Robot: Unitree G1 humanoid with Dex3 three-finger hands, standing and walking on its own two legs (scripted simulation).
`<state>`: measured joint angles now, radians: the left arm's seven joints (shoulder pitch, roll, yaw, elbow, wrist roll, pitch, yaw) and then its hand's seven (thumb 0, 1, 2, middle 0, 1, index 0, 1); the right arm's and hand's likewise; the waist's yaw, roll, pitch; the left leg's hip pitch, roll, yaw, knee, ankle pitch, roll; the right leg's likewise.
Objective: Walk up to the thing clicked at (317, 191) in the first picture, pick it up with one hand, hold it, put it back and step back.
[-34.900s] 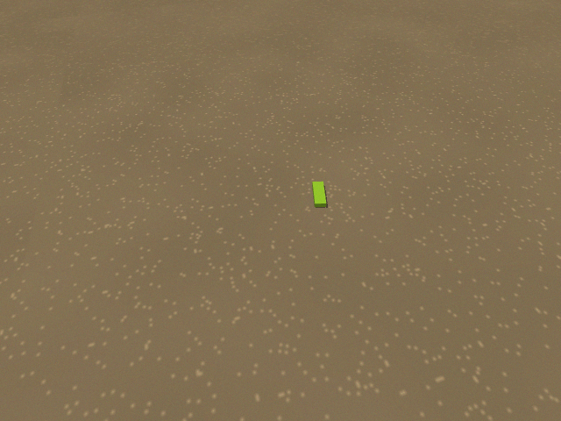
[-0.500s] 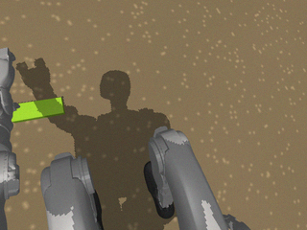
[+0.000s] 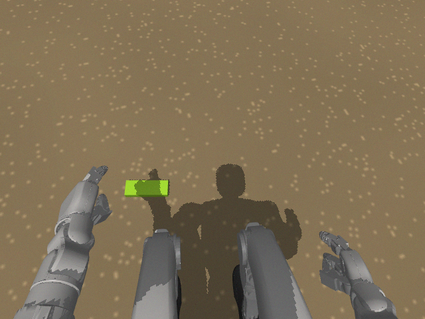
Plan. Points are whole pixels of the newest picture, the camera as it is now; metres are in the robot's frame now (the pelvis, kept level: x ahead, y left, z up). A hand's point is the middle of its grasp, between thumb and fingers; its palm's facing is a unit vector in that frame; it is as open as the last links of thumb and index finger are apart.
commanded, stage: home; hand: left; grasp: from above
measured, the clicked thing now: (147, 188) +0.51 +0.20 -0.50
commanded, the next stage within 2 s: none
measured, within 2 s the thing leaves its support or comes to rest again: neither
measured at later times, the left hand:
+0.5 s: hand (72, 236) +0.26 +0.19 +0.10, palm faces +0.09 -0.97 -0.23, open 7.4 cm
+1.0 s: hand (41, 255) +0.23 +0.19 +0.15, palm faces +0.11 -0.97 -0.20, open 7.4 cm
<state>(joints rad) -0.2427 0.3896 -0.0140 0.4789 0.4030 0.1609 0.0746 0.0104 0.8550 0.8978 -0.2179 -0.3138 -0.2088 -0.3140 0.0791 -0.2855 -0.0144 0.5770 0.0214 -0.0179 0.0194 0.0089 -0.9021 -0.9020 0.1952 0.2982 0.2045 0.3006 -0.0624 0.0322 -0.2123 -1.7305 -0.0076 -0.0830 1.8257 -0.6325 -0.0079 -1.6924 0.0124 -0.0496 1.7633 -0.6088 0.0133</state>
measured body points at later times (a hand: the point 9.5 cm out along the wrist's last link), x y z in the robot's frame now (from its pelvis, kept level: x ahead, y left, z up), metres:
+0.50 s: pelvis +0.06 +0.00 +0.17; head +0.12 +0.01 +0.62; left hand +0.25 +0.24 +0.11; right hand +0.21 -0.24 +0.09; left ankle +0.08 +0.12 -0.48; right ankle +0.09 -0.13 -0.48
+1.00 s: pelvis +0.09 +0.00 +0.20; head +0.10 +0.01 +0.65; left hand +0.23 +0.24 +0.17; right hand +0.28 -0.23 +0.15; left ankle +0.08 +0.12 -0.48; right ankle +0.09 -0.13 -0.48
